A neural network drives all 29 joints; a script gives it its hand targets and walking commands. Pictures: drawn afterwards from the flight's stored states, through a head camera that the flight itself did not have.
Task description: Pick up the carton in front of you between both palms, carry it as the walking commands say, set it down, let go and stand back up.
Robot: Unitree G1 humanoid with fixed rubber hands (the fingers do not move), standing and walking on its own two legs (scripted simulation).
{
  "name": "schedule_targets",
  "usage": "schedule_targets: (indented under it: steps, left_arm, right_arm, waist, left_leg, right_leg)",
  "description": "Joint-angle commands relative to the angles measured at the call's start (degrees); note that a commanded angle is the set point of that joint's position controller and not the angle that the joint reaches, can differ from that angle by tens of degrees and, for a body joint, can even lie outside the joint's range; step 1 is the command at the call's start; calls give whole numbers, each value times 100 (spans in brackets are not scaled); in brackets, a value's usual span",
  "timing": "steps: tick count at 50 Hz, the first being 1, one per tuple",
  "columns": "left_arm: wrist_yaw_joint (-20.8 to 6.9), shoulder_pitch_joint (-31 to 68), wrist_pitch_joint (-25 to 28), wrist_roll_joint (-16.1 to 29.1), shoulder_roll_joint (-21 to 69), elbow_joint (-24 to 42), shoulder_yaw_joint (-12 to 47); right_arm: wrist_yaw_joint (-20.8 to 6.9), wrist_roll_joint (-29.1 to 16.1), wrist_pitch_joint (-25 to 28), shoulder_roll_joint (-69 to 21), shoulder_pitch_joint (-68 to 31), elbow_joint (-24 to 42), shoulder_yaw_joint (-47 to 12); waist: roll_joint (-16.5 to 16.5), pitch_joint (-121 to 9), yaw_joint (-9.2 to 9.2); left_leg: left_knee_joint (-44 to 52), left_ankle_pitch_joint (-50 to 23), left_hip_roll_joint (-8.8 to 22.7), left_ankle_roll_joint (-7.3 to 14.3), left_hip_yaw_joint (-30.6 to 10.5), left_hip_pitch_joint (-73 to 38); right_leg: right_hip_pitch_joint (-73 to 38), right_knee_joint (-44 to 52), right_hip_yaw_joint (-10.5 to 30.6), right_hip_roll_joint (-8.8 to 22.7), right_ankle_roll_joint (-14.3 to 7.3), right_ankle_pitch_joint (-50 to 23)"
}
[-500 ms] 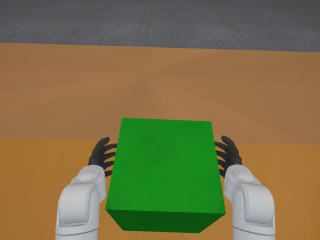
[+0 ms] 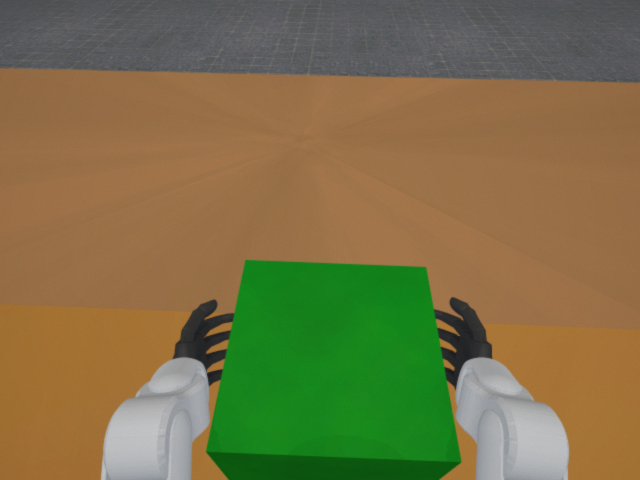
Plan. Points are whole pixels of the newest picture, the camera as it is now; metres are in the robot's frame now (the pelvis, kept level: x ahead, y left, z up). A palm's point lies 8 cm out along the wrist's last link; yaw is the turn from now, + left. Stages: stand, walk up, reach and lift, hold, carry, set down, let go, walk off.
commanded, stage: carry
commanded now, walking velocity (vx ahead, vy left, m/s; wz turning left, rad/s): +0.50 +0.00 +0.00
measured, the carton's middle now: (330, 389) +0.24 +0.00 +0.01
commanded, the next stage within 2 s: none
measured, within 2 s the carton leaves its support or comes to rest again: neither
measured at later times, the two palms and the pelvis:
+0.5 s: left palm (250, 174) +0.58 +0.16 +0.08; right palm (427, 188) +0.55 -0.14 +0.08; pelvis +0.34 +0.04 +0.00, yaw -5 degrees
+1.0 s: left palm (301, 76) +0.94 +0.10 +0.10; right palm (429, 79) +0.95 -0.20 +0.10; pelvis +0.67 -0.05 +0.00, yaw -1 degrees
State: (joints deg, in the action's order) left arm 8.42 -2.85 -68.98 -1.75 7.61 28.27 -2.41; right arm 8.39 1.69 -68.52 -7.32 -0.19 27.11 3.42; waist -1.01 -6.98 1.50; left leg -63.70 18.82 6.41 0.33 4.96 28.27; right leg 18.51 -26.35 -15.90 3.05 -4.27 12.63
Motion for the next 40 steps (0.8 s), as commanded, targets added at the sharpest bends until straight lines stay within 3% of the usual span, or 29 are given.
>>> schedule_targets:
  steps: [1,6,12,14,15,16,17,18,19,21,23,27,30,35,37,38,39,40]
  left_arm:
    - [-845,2864,290,1684,4679,1020,3784]
    - [-903,2524,217,1643,4191,899,3710]
    - [-680,2205,19,1359,3743,859,3389]
    - [-613,2234,-18,1346,3663,931,3391]
    - [-584,2245,-34,1347,3625,987,3409]
    - [-560,2288,-48,1334,3551,1040,3411]
    - [-556,2362,-79,1400,3570,1209,3484]
    - [-585,2443,-80,1462,3690,1240,3543]
    - [-629,2445,-40,1463,3980,1136,3634]
    - [-751,2414,104,1467,4479,1017,3675]
    - [-812,2362,240,1371,4756,912,3724]
    - [-785,2080,390,1131,4690,788,3733]
    - [-720,2006,362,1127,4464,873,3752]
    - [-592,2219,156,1291,3920,1133,3663]
    - [-521,2319,85,1322,3635,1110,3501]
    - [-477,2312,60,1332,3498,1045,3402]
    - [-431,2366,46,1341,3355,984,3289]
    - [-383,2392,29,1307,3165,941,3146]
  right_arm:
    - [-756,-1304,188,-4940,-1980,492,-3667]
    - [-658,-1135,172,-4602,-1663,455,-3629]
    - [-555,-1296,-60,-4158,-1782,719,-3606]
    - [-538,-1350,-96,-4056,-1783,724,-3549]
    - [-533,-1368,-105,-4011,-1694,665,-3502]
    - [-529,-1366,-111,-3969,-1590,643,-3467]
    - [-544,-1386,-76,-3920,-1675,586,-3445]
    - [-573,-1448,-64,-4136,-1534,527,-3465]
    - [-628,-1509,-34,-4336,-1693,716,-3544]
    - [-757,-1590,89,-4859,-1904,830,-3729]
    - [-863,-1625,200,-5054,-2026,826,-3870]
    - [-986,-1623,287,-4805,-1790,717,-3923]
    - [-964,-1588,274,-4500,-1657,755,-3839]
    - [-734,-1453,112,-3958,-1607,901,-3614]
    - [-616,-1445,37,-3734,-1816,952,-3559]
    - [-554,-1446,-6,-3614,-1935,959,-3537]
    - [-491,-1444,-47,-3469,-2007,954,-3510]
    - [-432,-1455,-92,-3308,-2216,1027,-3490]
  waist:
    - [597,-1049,-84]
    - [752,-551,-63]
    - [1009,6,-34]
    - [957,-265,-110]
    - [708,-628,-190]
    - [300,-1012,-335]
    - [-1348,-1568,-385]
    - [-1771,-1392,-317]
    - [-1180,-1357,-303]
    - [-117,-1329,-297]
    - [-247,-1298,-236]
    - [-596,-819,-252]
    - [-716,-462,-255]
    - [-841,17,-285]
    - [-852,-94,-224]
    - [-692,-345,-122]
    - [-232,-758,30]
    - [891,-1102,78]
  left_leg:
    - [783,-472,205,44,-105,783]
    - [2560,-1235,-52,-38,422,862]
    - [3388,-1556,-215,104,836,490]
    - [3585,-1250,-516,184,1210,-546]
    - [3596,-991,-723,207,1366,-1658]
    - [3742,-621,-130,294,494,-3005]
    - [4495,647,1465,1172,-2310,-4289]
    - [5267,-275,1884,1402,-3509,-4399]
    - [5086,-1133,1882,1329,-2849,-4243]
    - [4906,-1813,1619,971,-1810,-3505]
    - [5153,-1321,1357,660,-1042,-2972]
    - [5547,-1110,1069,608,-221,-2763]
    - [5523,-1535,854,563,224,-2775]
    - [5289,-1961,844,507,524,-2947]
    - [4612,-2606,777,421,707,-2908]
    - [3783,-3030,572,312,946,-2672]
    - [2524,-2944,297,166,1054,-2121]
    - [862,-1750,-84,-92,993,-971]
  right_leg:
    - [-1572,1804,1914,1593,-229,324]
    - [-1911,1769,1126,1245,-223,-749]
    - [-2243,1418,677,1176,-147,-1777]
    - [-2101,447,291,1053,-6,-2811]
    - [-1677,-457,44,810,136,-3119]
    - [-678,-1626,121,645,324,-2156]
    - [1053,-3633,326,7,622,-836]
    - [2081,-4632,885,-374,581,1405]
    - [2261,-5140,1376,26,421,1374]
    - [2129,-4805,1581,457,262,759]
    - [1747,-3990,1468,534,288,270]
    - [1794,-2435,993,421,452,-278]
    - [1687,-1232,645,277,477,-734]
    - [1326,-477,359,200,320,-1120]
    - [664,-435,149,39,212,-801]
    - [-170,-340,-100,-231,182,-477]
    - [-1354,-361,1,-293,186,-128]
    - [-2207,412,2113,969,-122,1146]
